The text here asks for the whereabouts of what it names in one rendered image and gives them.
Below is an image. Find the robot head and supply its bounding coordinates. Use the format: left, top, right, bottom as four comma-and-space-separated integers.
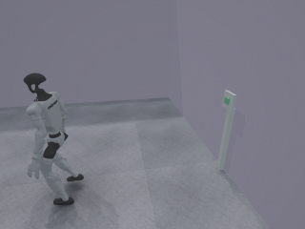
23, 73, 52, 102

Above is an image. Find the panel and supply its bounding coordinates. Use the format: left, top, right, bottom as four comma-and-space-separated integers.
216, 90, 237, 171

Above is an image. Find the humanoid robot torso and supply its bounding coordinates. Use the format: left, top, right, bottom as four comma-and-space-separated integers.
31, 92, 65, 150

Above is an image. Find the robot right forearm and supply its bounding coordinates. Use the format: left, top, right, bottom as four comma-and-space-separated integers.
59, 113, 68, 130

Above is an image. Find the left robot hand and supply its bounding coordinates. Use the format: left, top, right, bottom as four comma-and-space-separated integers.
27, 161, 41, 179

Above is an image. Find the button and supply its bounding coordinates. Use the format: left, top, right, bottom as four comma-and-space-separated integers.
224, 96, 230, 105

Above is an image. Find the robot left forearm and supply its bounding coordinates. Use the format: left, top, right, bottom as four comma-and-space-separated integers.
31, 131, 46, 162

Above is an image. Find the robot left upper arm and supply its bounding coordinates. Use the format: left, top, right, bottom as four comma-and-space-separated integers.
26, 102, 48, 137

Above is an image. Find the robot right upper arm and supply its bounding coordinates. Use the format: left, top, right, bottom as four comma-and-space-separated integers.
48, 92, 67, 116

